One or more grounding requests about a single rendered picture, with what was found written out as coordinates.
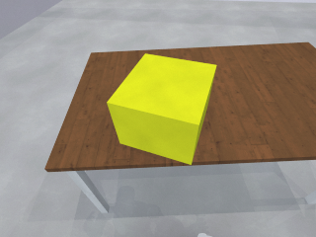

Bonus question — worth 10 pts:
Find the carton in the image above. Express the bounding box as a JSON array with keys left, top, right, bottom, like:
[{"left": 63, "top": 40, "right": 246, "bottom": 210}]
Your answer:
[{"left": 107, "top": 53, "right": 217, "bottom": 165}]

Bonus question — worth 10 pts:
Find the table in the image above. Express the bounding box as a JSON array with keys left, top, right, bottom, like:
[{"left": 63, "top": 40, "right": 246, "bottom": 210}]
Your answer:
[{"left": 44, "top": 41, "right": 316, "bottom": 213}]

